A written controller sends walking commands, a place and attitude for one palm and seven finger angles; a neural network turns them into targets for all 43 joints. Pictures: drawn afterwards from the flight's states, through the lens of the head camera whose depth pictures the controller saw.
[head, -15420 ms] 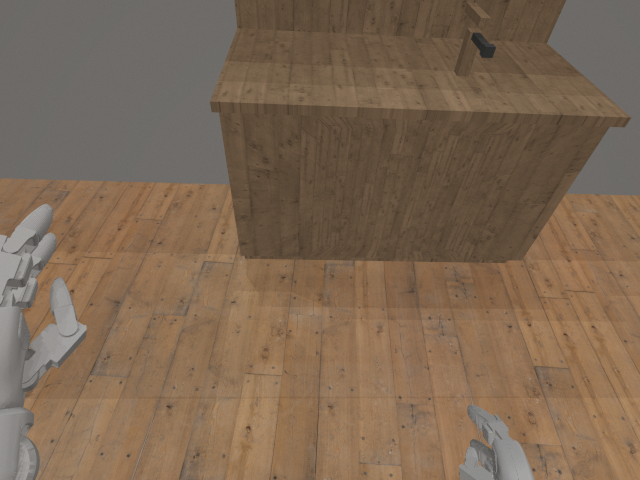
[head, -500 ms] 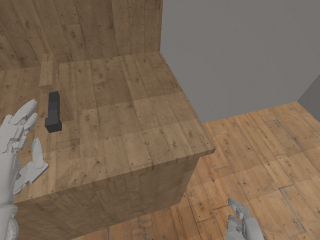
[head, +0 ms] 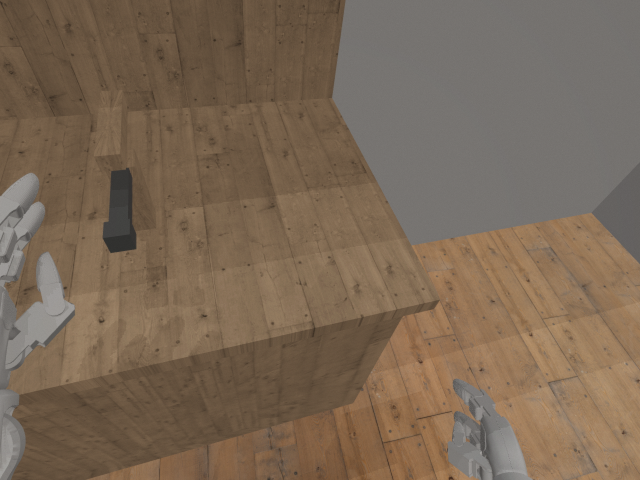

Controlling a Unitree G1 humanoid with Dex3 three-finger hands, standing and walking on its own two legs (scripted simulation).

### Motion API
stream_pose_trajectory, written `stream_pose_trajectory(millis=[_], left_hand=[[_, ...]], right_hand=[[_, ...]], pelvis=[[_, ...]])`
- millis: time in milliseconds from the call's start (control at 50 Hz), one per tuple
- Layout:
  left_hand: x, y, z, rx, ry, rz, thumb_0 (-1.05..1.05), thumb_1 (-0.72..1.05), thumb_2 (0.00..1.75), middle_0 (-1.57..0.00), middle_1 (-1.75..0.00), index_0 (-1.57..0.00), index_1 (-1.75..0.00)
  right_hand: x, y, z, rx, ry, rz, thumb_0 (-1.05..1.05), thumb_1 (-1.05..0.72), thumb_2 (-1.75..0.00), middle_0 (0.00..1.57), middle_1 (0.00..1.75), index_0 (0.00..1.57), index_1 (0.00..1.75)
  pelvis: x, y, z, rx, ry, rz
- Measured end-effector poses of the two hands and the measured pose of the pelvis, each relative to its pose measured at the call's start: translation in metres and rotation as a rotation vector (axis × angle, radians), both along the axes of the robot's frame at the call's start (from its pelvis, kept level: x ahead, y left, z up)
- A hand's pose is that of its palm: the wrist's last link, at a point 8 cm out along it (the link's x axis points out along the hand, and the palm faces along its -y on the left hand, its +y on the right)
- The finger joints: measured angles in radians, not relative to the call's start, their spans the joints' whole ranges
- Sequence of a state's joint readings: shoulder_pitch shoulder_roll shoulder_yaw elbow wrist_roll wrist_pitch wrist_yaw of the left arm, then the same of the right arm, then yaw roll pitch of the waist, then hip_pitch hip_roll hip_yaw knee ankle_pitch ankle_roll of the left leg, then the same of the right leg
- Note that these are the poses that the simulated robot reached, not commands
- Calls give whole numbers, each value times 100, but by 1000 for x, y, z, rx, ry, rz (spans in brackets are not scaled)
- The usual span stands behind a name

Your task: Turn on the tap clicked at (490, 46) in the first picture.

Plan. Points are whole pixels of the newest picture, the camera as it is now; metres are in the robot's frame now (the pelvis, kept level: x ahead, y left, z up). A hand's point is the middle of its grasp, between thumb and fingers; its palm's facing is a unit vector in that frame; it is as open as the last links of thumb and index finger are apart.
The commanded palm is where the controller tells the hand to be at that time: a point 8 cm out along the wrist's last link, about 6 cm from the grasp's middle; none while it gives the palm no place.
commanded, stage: look again from close up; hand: left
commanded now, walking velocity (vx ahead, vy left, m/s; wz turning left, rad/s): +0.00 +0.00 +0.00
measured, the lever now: (120, 235) +0.34 +0.28 +0.10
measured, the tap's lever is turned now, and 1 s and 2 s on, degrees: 0 0 0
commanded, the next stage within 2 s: shuffle to correct the standing spot in 0.28 s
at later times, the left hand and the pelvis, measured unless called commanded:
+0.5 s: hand (81, 322) +0.21 +0.23 +0.16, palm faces +0.38 -0.86 -0.34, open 7.4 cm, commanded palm +0.15 +0.27 +0.18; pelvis -0.01 -0.01 +0.00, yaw +0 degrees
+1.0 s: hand (145, 312) +0.22 +0.19 +0.16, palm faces +0.36 -0.84 -0.41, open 7.4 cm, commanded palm +0.16 +0.23 +0.18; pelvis +0.01 -0.05 +0.00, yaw +1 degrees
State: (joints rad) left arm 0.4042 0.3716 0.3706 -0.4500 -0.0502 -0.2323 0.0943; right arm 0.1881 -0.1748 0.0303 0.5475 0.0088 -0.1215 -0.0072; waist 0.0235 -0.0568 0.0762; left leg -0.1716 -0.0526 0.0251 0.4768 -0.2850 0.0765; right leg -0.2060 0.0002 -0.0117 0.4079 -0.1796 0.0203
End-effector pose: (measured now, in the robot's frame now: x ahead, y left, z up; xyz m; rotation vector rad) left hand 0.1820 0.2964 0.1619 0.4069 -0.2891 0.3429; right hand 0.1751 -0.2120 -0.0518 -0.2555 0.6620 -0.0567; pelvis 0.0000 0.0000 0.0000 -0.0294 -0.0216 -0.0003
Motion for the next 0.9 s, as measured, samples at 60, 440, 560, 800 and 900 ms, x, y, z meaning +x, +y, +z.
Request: stream_pose_trajectory(millis=[60,440,560,800,900], left_hand=[[-5,-3,6,4,-23,-2,2,89,90,-21,-31,-20,-30],[-15,-19,7,12,2,1,2,89,90,-21,-31,-20,-30],[-13,-24,10,15,-12,8,2,89,90,-21,-31,-21,-30],[4,-62,7,1,16,-16,2,90,90,-21,-31,-20,-30],[4,-73,9,26,54,-17,2,89,90,-21,-31,-21,-30]], right_hand=[[-7,-1,-5,-3,27,3,1,-90,-90,20,30,21,30],[-24,-17,-10,13,36,-26,1,-90,-90,20,30,21,30],[-21,-25,-8,17,30,-31,1,-90,-90,20,30,21,30],[-11,-54,-13,41,37,-40,1,-90,-90,20,30,21,30],[-7,-70,-17,32,40,-57,1,-90,-90,20,30,21,30]], pelvis=[[-2,0,0,0,-2,2],[-10,-11,1,10,-13,1],[-10,-19,2,16,-10,-6],[0,-49,-1,13,3,-7],[6,-55,0,8,14,1]])
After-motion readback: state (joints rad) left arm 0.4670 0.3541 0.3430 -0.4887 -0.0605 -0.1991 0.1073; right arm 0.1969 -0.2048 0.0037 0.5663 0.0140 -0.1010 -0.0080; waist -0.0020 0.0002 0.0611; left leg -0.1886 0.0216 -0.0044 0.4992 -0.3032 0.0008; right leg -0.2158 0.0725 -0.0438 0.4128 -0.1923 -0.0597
